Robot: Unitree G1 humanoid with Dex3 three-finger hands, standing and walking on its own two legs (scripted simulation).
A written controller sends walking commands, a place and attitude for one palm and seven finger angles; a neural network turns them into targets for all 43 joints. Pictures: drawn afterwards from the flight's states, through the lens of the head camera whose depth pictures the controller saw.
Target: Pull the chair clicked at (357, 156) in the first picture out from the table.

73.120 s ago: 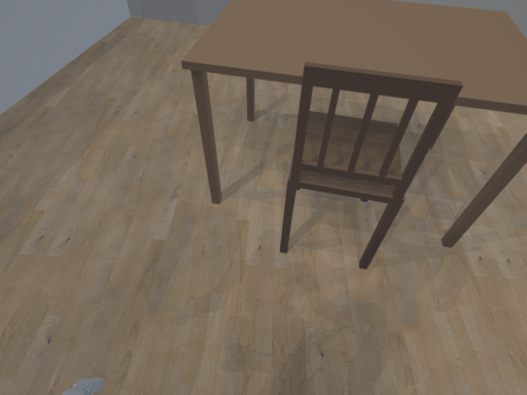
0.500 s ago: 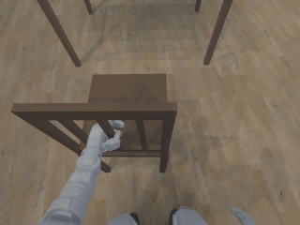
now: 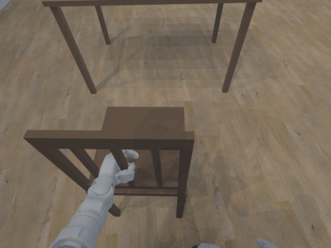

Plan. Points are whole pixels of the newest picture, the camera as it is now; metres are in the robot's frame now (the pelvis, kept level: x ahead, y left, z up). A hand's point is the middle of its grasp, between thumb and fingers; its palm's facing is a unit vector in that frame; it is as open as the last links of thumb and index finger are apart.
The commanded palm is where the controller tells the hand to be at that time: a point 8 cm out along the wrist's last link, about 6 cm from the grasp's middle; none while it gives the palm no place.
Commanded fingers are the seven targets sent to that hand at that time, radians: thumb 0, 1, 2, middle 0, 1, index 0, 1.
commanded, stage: stop walking, hand still on the chair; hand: left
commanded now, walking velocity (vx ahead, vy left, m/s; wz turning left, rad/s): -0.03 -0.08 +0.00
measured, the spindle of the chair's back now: (125, 168) +0.33 +0.14 -0.08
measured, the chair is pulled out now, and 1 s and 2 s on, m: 0.76 0.77 0.77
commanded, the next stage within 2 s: open the thumb and straighten the fingers in 0.44 s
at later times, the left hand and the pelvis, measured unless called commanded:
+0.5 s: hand (129, 172) +0.31 +0.12 -0.06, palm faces -0.05 -0.98 -0.19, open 5.1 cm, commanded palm +0.30 +0.17 -0.04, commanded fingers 0.00 0.90 0.90 -0.50 -1.45 -0.50 -1.45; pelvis +0.02 +0.00 +0.01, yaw -1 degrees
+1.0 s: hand (124, 171) +0.31 +0.14 -0.07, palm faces -0.02 -0.99 -0.17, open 13.5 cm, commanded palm +0.30 +0.18 -0.04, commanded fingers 0.00 -0.55 0.20 -0.15 -0.44 -0.15 -0.44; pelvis +0.02 +0.00 -0.02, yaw +1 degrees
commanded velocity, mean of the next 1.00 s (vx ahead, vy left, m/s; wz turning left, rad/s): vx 0.00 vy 0.00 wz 0.00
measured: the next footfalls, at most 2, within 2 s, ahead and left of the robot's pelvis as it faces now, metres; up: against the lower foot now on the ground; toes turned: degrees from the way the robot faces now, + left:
none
